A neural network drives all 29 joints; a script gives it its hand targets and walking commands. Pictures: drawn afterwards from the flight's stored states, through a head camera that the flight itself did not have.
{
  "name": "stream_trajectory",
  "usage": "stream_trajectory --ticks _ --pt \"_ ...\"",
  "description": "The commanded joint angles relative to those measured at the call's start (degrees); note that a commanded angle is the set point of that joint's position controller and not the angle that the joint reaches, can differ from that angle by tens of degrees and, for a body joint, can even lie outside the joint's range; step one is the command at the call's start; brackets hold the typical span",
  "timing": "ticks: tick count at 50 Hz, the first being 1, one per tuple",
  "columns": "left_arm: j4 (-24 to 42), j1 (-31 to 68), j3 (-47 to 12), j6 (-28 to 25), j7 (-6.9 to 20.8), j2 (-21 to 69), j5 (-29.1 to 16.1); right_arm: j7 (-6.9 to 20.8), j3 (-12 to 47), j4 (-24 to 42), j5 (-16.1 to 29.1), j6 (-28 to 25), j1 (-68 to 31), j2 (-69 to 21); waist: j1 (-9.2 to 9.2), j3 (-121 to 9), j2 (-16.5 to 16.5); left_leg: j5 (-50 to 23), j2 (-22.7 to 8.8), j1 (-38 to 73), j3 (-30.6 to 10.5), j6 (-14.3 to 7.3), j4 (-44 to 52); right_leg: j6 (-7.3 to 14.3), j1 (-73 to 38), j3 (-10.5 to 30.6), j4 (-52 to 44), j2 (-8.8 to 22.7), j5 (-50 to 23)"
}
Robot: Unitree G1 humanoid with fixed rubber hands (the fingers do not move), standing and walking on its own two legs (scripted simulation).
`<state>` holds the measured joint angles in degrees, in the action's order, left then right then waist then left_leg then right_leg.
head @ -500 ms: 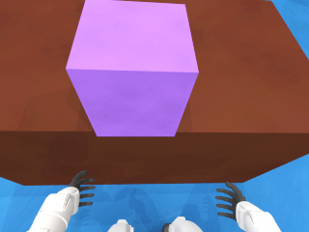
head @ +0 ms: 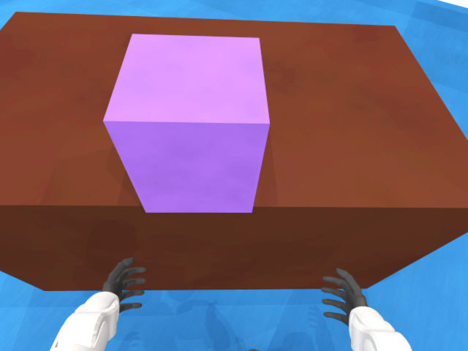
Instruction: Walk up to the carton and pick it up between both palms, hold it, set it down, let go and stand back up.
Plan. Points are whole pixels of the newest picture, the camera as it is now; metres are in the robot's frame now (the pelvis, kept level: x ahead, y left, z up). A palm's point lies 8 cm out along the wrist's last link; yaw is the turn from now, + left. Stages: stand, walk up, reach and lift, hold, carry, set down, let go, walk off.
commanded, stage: reach and lift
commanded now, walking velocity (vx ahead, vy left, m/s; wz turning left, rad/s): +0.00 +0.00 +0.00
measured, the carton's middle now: (197, 132) +0.48 +0.08 +0.07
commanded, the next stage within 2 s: none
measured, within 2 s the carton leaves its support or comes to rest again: neither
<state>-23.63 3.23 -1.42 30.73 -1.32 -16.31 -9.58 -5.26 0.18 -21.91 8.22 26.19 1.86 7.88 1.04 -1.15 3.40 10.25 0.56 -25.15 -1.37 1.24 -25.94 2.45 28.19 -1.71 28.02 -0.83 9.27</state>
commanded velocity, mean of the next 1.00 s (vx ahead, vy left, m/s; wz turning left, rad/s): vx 0.00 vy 0.00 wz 0.00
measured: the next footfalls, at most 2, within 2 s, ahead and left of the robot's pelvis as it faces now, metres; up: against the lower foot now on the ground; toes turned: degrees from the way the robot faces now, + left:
none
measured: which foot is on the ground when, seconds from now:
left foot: down 0.00-1.00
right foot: down 0.00-1.00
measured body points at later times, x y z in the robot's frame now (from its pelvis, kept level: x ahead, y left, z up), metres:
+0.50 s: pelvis -0.01 +0.01 +0.01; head +0.01 +0.00 +0.45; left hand +0.15 +0.23 -0.07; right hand +0.16 -0.18 -0.06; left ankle +0.02 +0.14 -0.74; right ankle +0.04 -0.09 -0.74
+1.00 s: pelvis +0.03 +0.04 +0.01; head +0.06 +0.05 +0.46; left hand +0.22 +0.25 +0.00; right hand +0.22 -0.15 -0.01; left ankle +0.02 +0.14 -0.74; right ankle +0.04 -0.09 -0.74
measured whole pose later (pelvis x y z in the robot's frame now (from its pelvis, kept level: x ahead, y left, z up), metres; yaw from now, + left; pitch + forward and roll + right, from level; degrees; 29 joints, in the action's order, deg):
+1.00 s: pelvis +0.03 +0.04 +0.01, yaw +0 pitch +3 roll +0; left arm 4.4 -20.1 -3.9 15.7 -3.1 -13.8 -10.1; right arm -6.0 3.8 4.1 10.8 13.4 24.3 10.3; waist -4.1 -0.1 0.9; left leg 10.5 0.4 -11.5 3.8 -1.4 -19.0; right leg -0.5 13.2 1.2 18.5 0.1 8.3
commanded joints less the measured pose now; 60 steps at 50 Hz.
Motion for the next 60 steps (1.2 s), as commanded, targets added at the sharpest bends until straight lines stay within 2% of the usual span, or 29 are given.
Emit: stream_trajectory --ticks 1,2,4,7,9,10,12,14,16,19,21,23,25,26,28,30,31,34,36,39,43,48,53,60 --pt "2.02 -0.55 3.83 0.41 3.83 -6.79 5.03 -2.03 6.23 2.68 3.62 2.03 6.87 -3.70 -3.30 -15.77 -7.52 -8.15 -0.57 4.61 3.92 -0.55 7.94 -3.21 -26.50 7.17 -9.77 5.44 -9.81" --pt "2.83 -2.44 4.49 1.19 4.63 -6.83 6.41 -2.94 6.33 3.90 3.98 1.49 8.12 -2.69 -3.40 -14.61 -8.85 -9.64 -0.44 8.09 4.04 -0.01 8.54 -2.61 -25.67 7.58 -11.16 4.86 -10.50" --pt "5.00 -7.85 6.02 1.73 5.90 -6.33 8.06 -4.91 7.02 7.92 3.87 -0.10 10.12 -1.17 -5.49 -12.02 -9.77 -13.20 -0.73 12.58 4.08 0.54 9.86 -1.65 -24.92 7.48 -12.88 3.39 -11.29" --pt "8.63 -13.57 8.41 -1.13 6.64 -4.51 9.54 -6.82 6.86 14.73 1.74 -4.45 13.39 0.95 -8.01 -8.26 -8.67 -14.97 -1.73 13.10 4.34 0.83 11.70 -0.75 -24.70 6.84 -13.82 1.19 -8.65" --pt "10.96 -14.22 7.68 -3.70 5.81 -2.49 9.09 -6.32 6.00 19.28 -0.47 -6.62 13.68 2.43 -8.91 -5.16 -6.93 -11.49 -2.56 7.32 4.80 -0.03 13.45 -0.57 -26.50 5.96 -12.60 -0.32 -5.33" --pt "12.35 -13.88 6.52 -5.13 5.12 -1.35 8.19 -5.69 5.33 21.91 -1.53 -7.32 13.66 3.37 -8.58 -4.04 -5.85 -7.97 -3.03 3.13 5.02 -0.73 14.70 -0.74 -28.24 5.49 -11.19 -0.89 -4.13" --pt "15.62 -9.25 3.95 -8.62 3.08 0.92 5.08 -3.97 3.48 26.71 -3.07 -8.62 11.74 4.70 -5.82 -3.73 -3.71 5.87 -4.56 -5.21 4.28 -3.09 16.78 -2.05 -30.96 4.11 -7.19 -1.80 -0.94" --pt "17.41 -5.32 2.74 -13.03 0.58 4.59 3.50 -2.18 1.65 27.47 -3.14 -10.64 11.54 5.76 -2.77 -5.10 -4.50 18.26 -6.84 -13.08 2.84 -6.10 18.46 -3.63 -36.20 2.34 -1.74 -3.54 -0.94" --pt "18.02 -4.24 2.22 -17.00 -0.80 5.15 2.81 -0.89 1.19 26.36 -2.71 -12.97 12.93 5.78 -1.18 -5.98 -4.66 20.92 -7.23 -15.76 2.70 -7.35 18.12 -3.94 -38.10 1.76 0.51 -3.66 -1.21" --pt "18.57 -4.29 1.35 -20.36 -1.33 2.31 1.39 -0.53 3.80 25.52 -1.77 -14.55 15.86 2.42 -0.01 -5.70 -3.27 17.54 -5.28 -11.56 4.65 -7.37 15.07 -4.02 -32.87 2.26 -1.41 -1.86 3.57" --pt "18.13 -6.33 1.69 -21.12 -1.48 -0.53 1.34 -0.67 5.58 24.20 -1.08 -14.49 17.68 -0.77 -0.46 -4.73 -2.19 14.32 -3.46 -7.74 5.67 -6.69 13.23 -4.14 -28.18 2.90 -4.46 -0.10 8.33" --pt "18.00 -8.03 2.37 -20.21 -1.50 -3.98 1.55 -0.38 6.85 22.61 -0.82 -14.02 17.91 -3.50 -1.96 -4.15 -0.24 8.95 -0.76 0.97 6.09 -5.08 10.03 -3.32 -19.30 5.00 -9.43 3.30 13.34" --pt "19.92 -10.06 3.10 -17.51 -0.87 -7.06 2.37 -0.72 8.36 22.78 -0.11 -13.34 17.47 -5.26 -3.54 -4.11 2.39 2.75 1.96 15.11 5.07 -3.85 4.22 -1.58 -5.55 9.21 -15.82 8.00 19.54" --pt "21.32 -11.39 3.43 -15.70 -0.43 -8.16 2.51 -1.15 8.57 23.73 0.30 -12.77 16.20 -5.32 -4.43 -3.85 1.47 1.20 2.26 18.74 4.71 -3.66 3.49 -1.11 -2.52 10.64 -17.51 9.21 21.26" --pt "23.98 -13.24 3.48 -12.38 -0.25 -8.70 1.90 -1.98 8.00 26.12 0.58 -11.28 13.88 -4.51 -5.90 -3.70 -1.52 1.40 1.41 17.60 5.16 -3.66 5.52 -1.21 -5.38 9.85 -17.00 8.64 19.95" --pt "26.51 -13.53 3.57 -10.33 -0.59 -7.97 1.39 -2.69 6.37 28.42 -0.05 -10.01 12.76 -2.72 -6.52 -4.34 -4.17 3.13 0.29 12.78 5.81 -3.58 8.71 -1.68 -11.88 7.83 -14.84 6.49 16.46" --pt "27.78 -13.23 3.49 -9.84 -0.83 -7.18 1.26 -3.00 5.19 29.20 -0.59 -9.56 12.70 -1.58 -6.27 -4.85 -5.20 4.00 -0.17 10.51 5.99 -3.51 10.14 -1.94 -15.09 7.00 -13.72 5.38 14.46" --pt "30.70 -11.86 2.61 -10.04 -0.95 -4.99 0.66 -3.88 2.46 29.79 -1.81 -8.97 14.26 0.90 -3.52 -5.44 -6.21 4.50 -1.15 7.72 5.69 -3.42 11.87 -2.25 -19.53 5.76 -11.62 3.31 9.06" --pt "31.81 -11.48 2.18 -11.16 -0.80 -3.82 0.17 -4.00 1.92 29.71 -1.84 -9.28 15.24 1.81 -2.75 -4.97 -6.50 3.55 -1.75 6.81 5.11 -3.22 12.33 -2.31 -21.09 5.19 -10.59 2.20 5.62" --pt "33.74 -13.28 1.69 -13.39 -0.91 -2.75 -0.39 -3.37 2.27 31.06 -0.82 -10.78 16.75 2.81 -3.65 -4.82 -5.85 -0.90 -2.21 5.98 4.03 -1.96 12.42 -2.14 -23.43 4.76 -9.49 0.80 1.18" --pt "36.70 -16.82 0.29 -16.29 -1.31 -2.06 -1.15 -1.81 2.29 34.84 1.22 -13.64 18.65 4.71 -4.60 -7.33 -4.20 -11.71 -2.29 8.84 2.89 0.10 10.92 -1.59 -24.74 5.03 -9.26 -0.43 -3.98" --pt "40.01 -20.17 0.13 -19.19 -2.17 -1.36 -0.06 -0.07 1.37 39.07 3.05 -17.60 20.40 7.09 -5.42 -9.55 -3.77 -21.63 -1.99 12.91 2.19 1.11 9.41 -0.52 -25.43 5.80 -10.02 -0.99 -8.37" --pt "41.97 -21.28 1.63 -21.71 -2.93 -0.62 2.20 1.03 0.15 39.15 3.78 -21.21 21.63 8.76 -5.77 -9.67 -5.56 -24.27 -1.29 15.51 2.37 1.20 9.26 -0.06 -25.30 5.90 -10.80 -0.87 -9.60" --pt "42.64 -20.06 1.73 -24.09 -2.55 -0.54 2.63 1.08 -0.06 38.79 4.43 -24.60 20.84 9.37 -4.58 -9.25 -6.07 -24.36 -0.58 18.11 2.85 0.59 9.28 -0.32 -24.93 5.92 -11.58 -0.38 -10.58"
